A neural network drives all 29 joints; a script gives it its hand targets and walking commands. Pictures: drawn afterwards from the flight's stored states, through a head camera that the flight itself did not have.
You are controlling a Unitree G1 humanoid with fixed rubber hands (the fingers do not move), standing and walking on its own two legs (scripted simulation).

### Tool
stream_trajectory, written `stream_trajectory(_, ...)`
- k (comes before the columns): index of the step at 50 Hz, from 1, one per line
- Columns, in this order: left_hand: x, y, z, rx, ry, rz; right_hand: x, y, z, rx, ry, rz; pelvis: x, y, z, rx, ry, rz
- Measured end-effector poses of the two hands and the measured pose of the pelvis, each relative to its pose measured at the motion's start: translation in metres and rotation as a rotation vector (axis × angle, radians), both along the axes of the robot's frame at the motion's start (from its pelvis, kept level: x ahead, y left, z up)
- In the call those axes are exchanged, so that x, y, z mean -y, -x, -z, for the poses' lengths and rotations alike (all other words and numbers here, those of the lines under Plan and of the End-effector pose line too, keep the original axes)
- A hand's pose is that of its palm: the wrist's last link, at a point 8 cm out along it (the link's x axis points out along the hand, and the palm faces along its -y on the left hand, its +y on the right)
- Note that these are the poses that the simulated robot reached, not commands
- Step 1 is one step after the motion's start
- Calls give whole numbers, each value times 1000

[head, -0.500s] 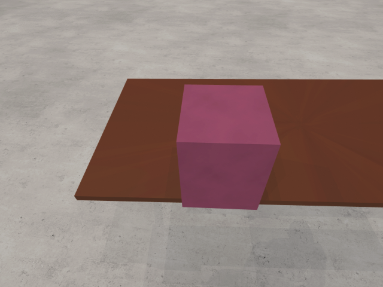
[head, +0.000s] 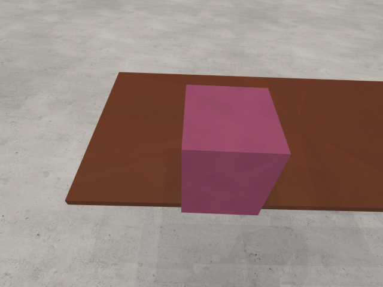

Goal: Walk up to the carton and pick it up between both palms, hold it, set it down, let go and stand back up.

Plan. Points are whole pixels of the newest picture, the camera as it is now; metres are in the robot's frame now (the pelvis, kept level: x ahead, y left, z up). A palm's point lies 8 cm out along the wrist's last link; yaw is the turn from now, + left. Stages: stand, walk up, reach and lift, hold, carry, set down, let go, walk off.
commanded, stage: walk up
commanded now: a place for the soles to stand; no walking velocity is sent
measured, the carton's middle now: (223, 152) +0.43 -0.07 +0.03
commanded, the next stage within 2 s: stand in 0.48 s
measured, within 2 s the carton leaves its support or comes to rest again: neither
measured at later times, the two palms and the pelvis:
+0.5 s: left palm out of the picture -0.01 +0.24 -0.14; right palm out of the picture +0.00 -0.23 -0.14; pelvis +0.00 +0.01 +0.00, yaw -2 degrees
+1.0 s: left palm (95, 271) +0.19 +0.21 -0.09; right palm out of the picture +0.16 -0.25 -0.10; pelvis -0.03 -0.01 -0.02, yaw -3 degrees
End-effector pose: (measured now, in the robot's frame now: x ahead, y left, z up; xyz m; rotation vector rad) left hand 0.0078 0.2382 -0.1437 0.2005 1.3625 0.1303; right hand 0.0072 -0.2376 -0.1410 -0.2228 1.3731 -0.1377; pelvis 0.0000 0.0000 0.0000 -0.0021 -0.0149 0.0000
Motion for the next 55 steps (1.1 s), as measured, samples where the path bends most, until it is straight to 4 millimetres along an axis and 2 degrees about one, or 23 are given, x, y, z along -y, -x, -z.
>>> stream_trajectory(12, -7, 8, 0, -38, -8, 5, -7, -8, 0, 16, -5, 10, -6, -1, -1, 2, -5, 14)
stream_trajectory(23, -6, 20, 1, -71, -5, 13, -5, 4, 0, -5, 3, 28, -7, 2, -1, 4, -7, 27)
stream_trajectory(35, -4, 23, 0, -79, -7, 26, -5, 17, 1, -27, -1, 44, -6, 4, -1, 4, -7, 38)
stream_trajectory(36, -6, 20, 3, -108, -2, 19, -4, 14, 3, -30, -7, 62, -6, 7, 1, -11, -4, 35)
stream_trajectory(38, -14, -2, 12, -172, -19, 21, 1, -8, 9, -15, -21, 90, -3, 19, 10, -30, -3, 25)
stream_trajectory(41, -22, -66, 20, -126, -44, -10, 10, -66, 12, 86, -40, 56, 2, 34, 28, -54, -11, 23)
stream_trajectory(44, -12, -136, -1, 33, -30, 13, 13, -121, -2, 217, -60, 21, 4, 40, 36, -62, -3, 24)
stream_trajectory(46, 1, -167, -21, 117, -9, 47, 11, -144, -17, 294, -75, 21, 6, 40, 34, -39, 9, 34)
stream_trajectory(47, 8, -175, -32, 144, 1, 64, 10, -150, -25, 324, -86, 26, 7, 38, 30, -25, 14, 39)
stream_trajectory(49, 22, -182, -48, 168, 20, 96, 10, -155, -40, 362, -96, 38, 10, 33, 23, -6, 18, 48)
stream_trajectory(51, 32, -179, -54, 162, 35, 118, 15, -152, -48, 376, -89, 51, 13, 28, 17, 3, 14, 52)
stream_trajectory(55, 38, -153, -46, 103, 46, 108, 26, -133, -50, 359, -60, 49, 20, 21, 11, 5, 2, 57)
